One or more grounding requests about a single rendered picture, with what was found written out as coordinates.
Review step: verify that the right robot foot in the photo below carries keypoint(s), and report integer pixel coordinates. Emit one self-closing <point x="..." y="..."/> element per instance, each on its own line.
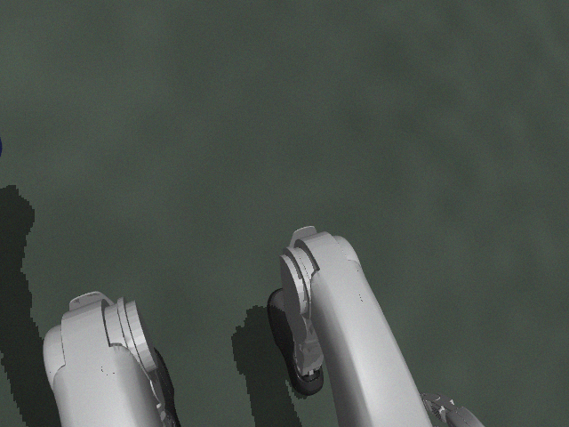
<point x="283" y="336"/>

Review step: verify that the right robot hand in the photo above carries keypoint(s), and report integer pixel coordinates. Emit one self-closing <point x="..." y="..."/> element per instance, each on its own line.
<point x="445" y="410"/>

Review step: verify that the left robot foot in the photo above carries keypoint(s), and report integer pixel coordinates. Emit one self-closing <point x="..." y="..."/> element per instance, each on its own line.
<point x="167" y="389"/>

